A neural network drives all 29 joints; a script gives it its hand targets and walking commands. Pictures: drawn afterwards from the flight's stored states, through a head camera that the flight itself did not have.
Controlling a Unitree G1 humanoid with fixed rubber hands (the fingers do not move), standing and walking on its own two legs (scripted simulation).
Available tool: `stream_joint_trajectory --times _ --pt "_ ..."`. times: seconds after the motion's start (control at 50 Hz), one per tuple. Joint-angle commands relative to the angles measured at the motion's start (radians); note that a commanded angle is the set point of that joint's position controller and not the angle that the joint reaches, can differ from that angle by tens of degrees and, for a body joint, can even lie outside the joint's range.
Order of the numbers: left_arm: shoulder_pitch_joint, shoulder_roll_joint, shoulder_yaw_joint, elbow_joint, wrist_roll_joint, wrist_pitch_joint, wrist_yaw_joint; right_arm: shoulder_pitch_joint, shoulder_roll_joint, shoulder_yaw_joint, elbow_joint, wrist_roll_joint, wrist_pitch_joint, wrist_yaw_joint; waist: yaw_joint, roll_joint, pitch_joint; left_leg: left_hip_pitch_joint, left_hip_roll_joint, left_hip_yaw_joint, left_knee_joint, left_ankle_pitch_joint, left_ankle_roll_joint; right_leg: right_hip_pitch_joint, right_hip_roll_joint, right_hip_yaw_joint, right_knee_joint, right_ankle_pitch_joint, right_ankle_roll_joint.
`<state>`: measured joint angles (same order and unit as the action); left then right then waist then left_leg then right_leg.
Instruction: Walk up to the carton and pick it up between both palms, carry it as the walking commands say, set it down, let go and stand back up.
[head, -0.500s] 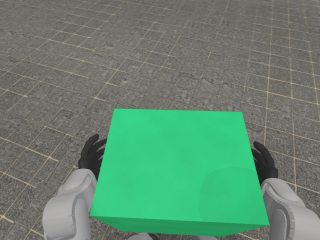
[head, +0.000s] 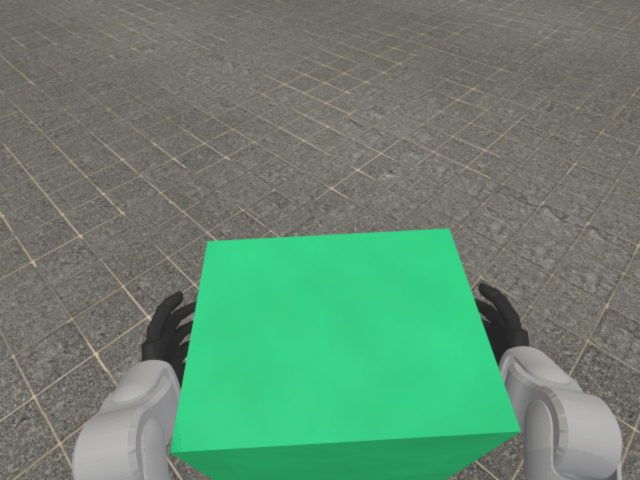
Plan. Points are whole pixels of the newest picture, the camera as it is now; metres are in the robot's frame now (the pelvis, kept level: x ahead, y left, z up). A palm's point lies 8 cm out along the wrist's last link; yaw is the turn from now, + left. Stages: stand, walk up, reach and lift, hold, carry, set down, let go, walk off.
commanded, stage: carry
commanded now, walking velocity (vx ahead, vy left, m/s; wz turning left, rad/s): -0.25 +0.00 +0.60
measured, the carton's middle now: (334, 373) +0.24 +0.00 +0.01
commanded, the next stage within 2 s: none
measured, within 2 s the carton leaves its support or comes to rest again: neither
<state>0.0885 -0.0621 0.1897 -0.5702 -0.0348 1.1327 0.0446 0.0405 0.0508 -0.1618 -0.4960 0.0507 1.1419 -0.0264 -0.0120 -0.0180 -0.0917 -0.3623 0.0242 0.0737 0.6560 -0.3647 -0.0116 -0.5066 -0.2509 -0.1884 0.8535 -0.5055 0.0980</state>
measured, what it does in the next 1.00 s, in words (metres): walks backwards: right foot, then left foot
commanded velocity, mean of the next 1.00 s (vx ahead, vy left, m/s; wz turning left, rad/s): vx -0.04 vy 0.00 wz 0.08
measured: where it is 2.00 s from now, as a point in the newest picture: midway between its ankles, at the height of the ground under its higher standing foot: outside the picture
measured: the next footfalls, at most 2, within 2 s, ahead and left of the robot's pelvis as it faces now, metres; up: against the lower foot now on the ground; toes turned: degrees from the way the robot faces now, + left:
right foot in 0.32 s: -0.08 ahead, -0.08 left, +0.00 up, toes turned +17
left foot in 0.64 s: -0.19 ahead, +0.16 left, +0.00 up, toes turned +8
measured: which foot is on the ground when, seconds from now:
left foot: down 0.00-0.34, up 0.36-0.62, down 0.64-1.00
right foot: up 0.00-0.30, down 0.32-1.00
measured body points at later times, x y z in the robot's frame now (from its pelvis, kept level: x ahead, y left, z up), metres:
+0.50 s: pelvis -0.14 +0.01 +0.02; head -0.15 -0.02 +0.47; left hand +0.06 +0.21 +0.10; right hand +0.10 -0.15 +0.08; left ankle -0.14 +0.15 -0.66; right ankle -0.11 -0.10 -0.72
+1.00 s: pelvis -0.22 +0.04 +0.01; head -0.25 +0.04 +0.46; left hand -0.02 +0.27 +0.10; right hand +0.03 -0.10 +0.09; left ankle -0.23 +0.16 -0.72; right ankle -0.12 -0.09 -0.72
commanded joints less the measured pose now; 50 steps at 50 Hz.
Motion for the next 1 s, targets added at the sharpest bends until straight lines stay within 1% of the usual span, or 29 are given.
stream_joint_trajectory --times 0.0,0.04,0.06,0.1,0.18,0.24,0.26,0.28,0.3,0.32,0.34,0.36,0.4,0.42,0.48,0.5,0.54,0.56,0.58,0.6,0.62,0.64,0.66,0.68,0.7,0.74,0.8,0.88,0.98 --pt "-0.506 -0.837 -0.901 -0.167 -0.310 -0.013 -0.113 -0.365 0.733 0.736 -0.263 0.179 -0.011 0.087 -0.017 0.171 -0.116 0.082 0.267 -0.262 -0.201 0.755 0.168 -0.152 0.129 0.124 0.365 -0.074 -0.003" --pt "-0.563 -0.886 -0.922 -0.178 -0.342 -0.025 -0.122 -0.395 0.754 0.720 -0.274 0.180 -0.032 0.091 -0.008 0.243 -0.149 0.053 0.207 -0.201 -0.211 0.574 0.141 -0.123 0.142 0.130 0.358 0.007 -0.017" --pt "-0.562 -0.894 -0.933 -0.195 -0.345 -0.033 -0.121 -0.374 0.765 0.721 -0.280 0.176 -0.042 0.091 -0.006 0.240 -0.179 0.074 0.201 -0.191 -0.203 0.529 0.134 -0.121 0.150 0.129 0.339 0.029 -0.022" --pt "-0.522 -0.869 -0.943 -0.208 -0.327 -0.038 -0.109 -0.312 0.750 0.726 -0.265 0.169 -0.048 0.095 -0.007 0.261 -0.232 0.114 0.207 -0.242 -0.201 0.486 0.144 -0.102 0.162 0.144 0.261 0.043 -0.036" --pt "-0.421 -0.782 -0.893 -0.158 -0.269 -0.026 -0.090 -0.261 0.703 0.739 -0.222 0.168 -0.033 0.092 -0.011 0.260 -0.297 0.124 0.231 -0.356 -0.242 0.428 0.164 0.039 0.205 0.136 0.006 0.044 -0.060" --pt "-0.393 -0.767 -0.854 -0.140 -0.245 -0.024 -0.092 -0.348 0.715 0.793 -0.290 0.198 -0.030 0.089 0.004 0.209 -0.294 0.021 0.185 -0.335 -0.283 0.260 0.110 0.267 0.226 0.100 -0.327 0.104 -0.077" --pt "-0.382 -0.761 -0.840 -0.139 -0.241 -0.022 -0.095 -0.360 0.715 0.804 -0.309 0.203 -0.028 0.085 0.017 0.146 -0.301 -0.084 0.152 -0.310 -0.259 0.182 0.069 0.416 0.174 0.155 -0.473 0.156 -0.094" --pt "-0.370 -0.745 -0.814 -0.129 -0.230 -0.021 -0.100 -0.380 0.726 0.818 -0.329 0.206 -0.022 0.084 0.027 -0.087 -0.283 -0.248 0.059 -0.197 -0.098 0.062 0.007 0.532 -0.028 0.366 -0.579 0.092 -0.134" --pt "-0.357 -0.722 -0.801 -0.126 -0.227 -0.025 -0.104 -0.406 0.711 0.823 -0.366 0.204 -0.015 0.084 0.027 -0.316 -0.214 -0.345 -0.005 -0.076 0.095 -0.121 -0.031 0.460 -0.225 0.471 -0.587 0.256 -0.213" --pt "-0.321 -0.741 -0.789 -0.100 -0.217 -0.025 -0.107 -0.431 0.707 0.837 -0.377 0.217 -0.010 0.089 0.028 -0.293 -0.184 -0.321 0.016 -0.062 0.262 -0.172 -0.035 0.338 -0.285 0.443 -0.593 0.286 -0.274" --pt "-0.303 -0.760 -0.770 -0.088 -0.203 -0.030 -0.108 -0.478 0.729 0.869 -0.397 0.246 -0.011 0.099 0.022 -0.228 -0.154 -0.229 0.027 -0.084 0.372 -0.141 -0.031 0.210 -0.223 0.370 -0.604 0.267 -0.270" --pt "-0.331 -0.761 -0.770 -0.103 -0.208 -0.025 -0.108 -0.451 0.753 0.858 -0.341 0.247 -0.004 0.102 0.012 -0.154 -0.135 -0.176 0.012 -0.057 0.404 -0.087 -0.032 0.121 -0.155 0.272 -0.628 0.171 -0.235" --pt "-0.373 -0.723 -0.766 -0.151 -0.197 -0.026 -0.102 -0.453 0.757 0.861 -0.321 0.249 0.001 0.105 -0.003 -0.160 -0.116 -0.140 0.012 -0.047 0.336 -0.035 -0.029 0.090 -0.057 0.183 -0.601 0.135 -0.175" --pt "-0.390 -0.713 -0.770 -0.172 -0.199 -0.029 -0.096 -0.439 0.759 0.857 -0.302 0.248 0.002 0.102 -0.001 -0.182 -0.116 -0.133 0.007 -0.030 0.271 -0.032 -0.026 0.113 -0.032 0.170 -0.585 0.166 -0.162" --pt "-0.395 -0.647 -0.769 -0.200 -0.198 -0.016 -0.082 -0.372 0.717 0.815 -0.243 0.218 0.016 0.081 0.010 -0.221 -0.158 -0.122 -0.029 0.024 0.128 -0.065 -0.038 0.239 -0.036 0.184 -0.538 0.295 -0.161" --pt "-0.376 -0.634 -0.767 -0.181 -0.195 -0.008 -0.079 -0.349 0.699 0.799 -0.222 0.206 0.021 0.073 0.010 -0.216 -0.176 -0.102 -0.030 0.036 0.051 -0.061 -0.039 0.277 -0.043 0.196 -0.509 0.369 -0.161" --pt "-0.350 -0.609 -0.772 -0.148 -0.196 0.015 -0.073 -0.305 0.658 0.760 -0.188 0.180 0.034 0.061 -0.001 -0.163 -0.213 0.006 -0.017 0.056 -0.194 0.082 -0.043 0.310 -0.015 0.183 -0.418 0.510 -0.137" --pt "-0.332 -0.605 -0.770 -0.121 -0.192 0.025 -0.071 -0.298 0.644 0.742 -0.177 0.171 0.037 0.056 -0.001 -0.125 -0.253 0.103 0.024 0.023 -0.237 0.144 -0.049 0.277 0.003 0.165 -0.374 0.538 -0.108" --pt "-0.335 -0.609 -0.779 -0.115 -0.202 0.031 -0.072 -0.288 0.643 0.726 -0.158 0.161 0.039 0.052 -0.001 -0.047 -0.268 0.179 0.103 -0.052 -0.253 0.220 -0.052 0.222 0.024 0.145 -0.315 0.543 -0.075" --pt "-0.355 -0.625 -0.790 -0.119 -0.216 0.035 -0.075 -0.298 0.631 0.714 -0.170 0.156 0.036 0.050 0.004 0.110 -0.270 0.238 0.241 -0.209 -0.240 0.462 -0.027 0.112 0.076 0.100 -0.217 0.411 -0.032" --pt "-0.381 -0.640 -0.798 -0.119 -0.222 0.039 -0.077 -0.297 0.631 0.703 -0.167 0.156 0.037 0.050 0.009 0.189 -0.231 0.268 0.313 -0.249 -0.223 0.649 0.009 0.016 0.117 0.057 -0.197 0.173 -0.012" --pt "-0.387 -0.662 -0.801 -0.105 -0.226 0.038 -0.081 -0.317 0.647 0.714 -0.175 0.160 0.036 0.052 0.009 0.179 -0.203 0.217 0.299 -0.179 -0.208 0.653 0.024 0.029 0.129 0.034 -0.220 0.185 -0.014" --pt "-0.461 -0.692 -0.839 -0.131 -0.259 0.034 -0.090 -0.330 0.685 0.707 -0.171 0.150 0.030 0.055 0.002 0.165 -0.166 0.101 0.252 -0.171 -0.234 0.500 0.042 0.088 0.125 0.043 -0.239 0.240 -0.014" --pt "-0.516 -0.715 -0.865 -0.153 -0.279 0.034 -0.099 -0.338 0.697 0.695 -0.182 0.141 0.025 0.058 0.002 0.157 -0.124 0.018 0.223 -0.168 -0.285 0.319 0.038 0.120 0.122 0.049 -0.247 0.257 -0.009" --pt "-0.558 -0.735 -0.874 -0.164 -0.299 0.033 -0.106 -0.356 0.717 0.688 -0.193 0.140 0.021 0.057 0.004 0.140 -0.101 -0.023 0.197 -0.159 -0.296 0.231 0.031 0.154 0.118 0.060 -0.271 0.280 -0.014" --pt "-0.596 -0.755 -0.885 -0.171 -0.308 0.031 -0.107 -0.385 0.721 0.684 -0.210 0.140 0.013 0.058 0.010 0.196 -0.113 -0.031 0.173 -0.121 -0.293 0.128 0.020 0.186 0.103 0.077 -0.308 0.321 -0.026" --pt "-0.551 -0.757 -0.876 -0.151 -0.282 0.028 -0.098 -0.400 0.710 0.704 -0.249 0.162 0.007 0.067 0.010 0.182 -0.155 -0.029 0.165 -0.144 -0.311 -0.031 0.019 0.184 0.105 0.093 -0.318 0.278 -0.043" --pt "-0.487 -0.729 -0.830 -0.111 -0.233 0.032 -0.085 -0.402 0.706 0.735 -0.242 0.181 0.018 0.074 0.014 0.106 -0.157 -0.061 0.165 -0.168 -0.321 -0.056 0.022 0.234 0.112 0.096 -0.339 0.288 -0.055" --pt "-0.429 -0.714 -0.780 -0.063 -0.188 0.037 -0.080 -0.458 0.707 0.775 -0.254 0.210 0.030 0.085 0.015 0.024 -0.169 -0.068 0.120 -0.110 -0.263 -0.044 0.012 0.264 0.086 0.141 -0.405 0.271 -0.077"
